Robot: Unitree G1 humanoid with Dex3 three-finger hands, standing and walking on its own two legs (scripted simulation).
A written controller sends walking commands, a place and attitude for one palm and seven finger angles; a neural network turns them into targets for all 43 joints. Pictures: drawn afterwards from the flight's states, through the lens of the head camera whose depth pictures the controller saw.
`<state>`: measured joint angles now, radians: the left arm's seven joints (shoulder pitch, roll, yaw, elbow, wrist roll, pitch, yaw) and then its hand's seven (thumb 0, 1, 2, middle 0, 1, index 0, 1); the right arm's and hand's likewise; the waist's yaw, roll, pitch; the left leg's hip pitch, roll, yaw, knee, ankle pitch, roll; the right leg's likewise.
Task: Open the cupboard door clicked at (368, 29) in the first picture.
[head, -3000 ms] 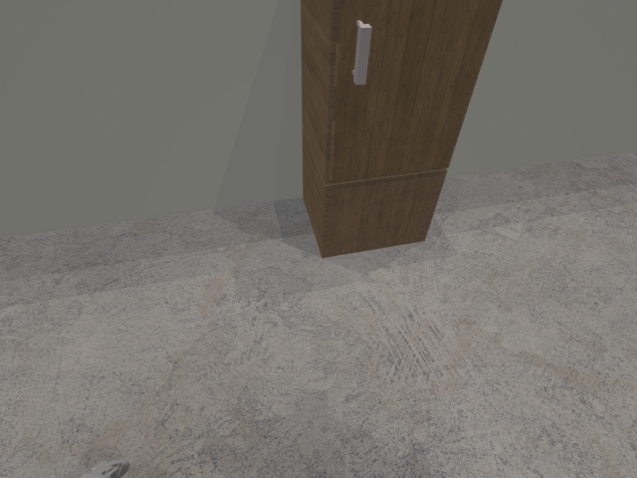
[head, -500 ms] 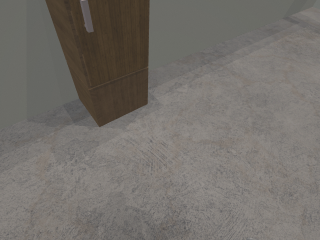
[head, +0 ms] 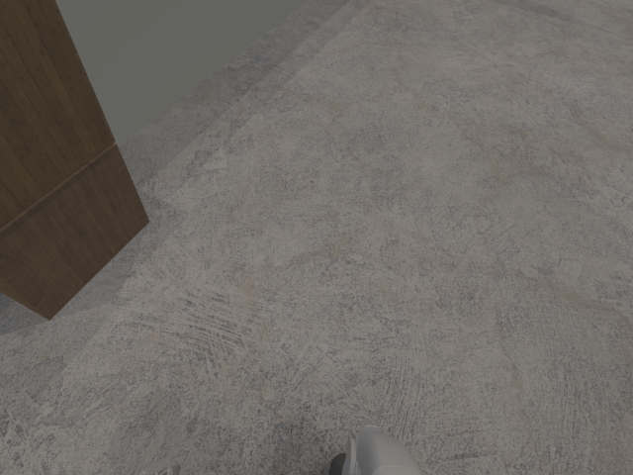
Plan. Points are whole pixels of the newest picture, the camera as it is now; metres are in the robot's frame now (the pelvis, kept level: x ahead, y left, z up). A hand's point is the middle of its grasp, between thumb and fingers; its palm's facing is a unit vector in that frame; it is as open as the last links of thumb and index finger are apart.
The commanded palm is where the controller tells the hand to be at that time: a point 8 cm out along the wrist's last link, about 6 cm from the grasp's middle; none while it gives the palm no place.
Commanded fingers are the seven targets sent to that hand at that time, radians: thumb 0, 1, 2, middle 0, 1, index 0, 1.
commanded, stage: walk to a spot facing it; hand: left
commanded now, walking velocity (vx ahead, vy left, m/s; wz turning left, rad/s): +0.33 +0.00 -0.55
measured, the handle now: out of the picture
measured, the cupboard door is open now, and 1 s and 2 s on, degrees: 0 0 0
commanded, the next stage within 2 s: turn to face it in 1.02 s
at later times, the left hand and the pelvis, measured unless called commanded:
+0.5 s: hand (193, 382) +0.27 +0.18 -0.16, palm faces -0.10 -0.97 -0.22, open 7.4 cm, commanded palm none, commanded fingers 0.00 0.90 0.90 -0.20 -0.30 -0.20 -0.30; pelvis +0.23 -0.01 +0.01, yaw -12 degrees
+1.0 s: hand (264, 222) +0.59 +0.10 -0.16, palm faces -0.47 -0.87 -0.17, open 7.4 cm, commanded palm none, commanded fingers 0.00 0.90 0.90 -0.20 -0.30 -0.20 -0.30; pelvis +0.41 -0.02 +0.01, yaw -30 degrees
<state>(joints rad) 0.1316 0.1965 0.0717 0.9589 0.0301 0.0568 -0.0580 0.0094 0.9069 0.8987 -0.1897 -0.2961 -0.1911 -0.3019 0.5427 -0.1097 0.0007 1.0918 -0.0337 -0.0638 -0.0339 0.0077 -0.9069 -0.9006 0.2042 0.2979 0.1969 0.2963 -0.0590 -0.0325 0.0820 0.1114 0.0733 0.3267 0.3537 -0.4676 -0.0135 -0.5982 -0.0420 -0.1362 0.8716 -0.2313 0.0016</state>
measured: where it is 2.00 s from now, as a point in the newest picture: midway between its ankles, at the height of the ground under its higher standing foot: (326, 370)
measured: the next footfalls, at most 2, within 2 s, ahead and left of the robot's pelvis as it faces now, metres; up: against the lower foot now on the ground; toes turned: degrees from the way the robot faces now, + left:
right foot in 0.08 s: +0.17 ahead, -0.10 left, +0.00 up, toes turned -12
left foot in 0.56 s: +0.42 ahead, +0.09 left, +0.00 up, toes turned -6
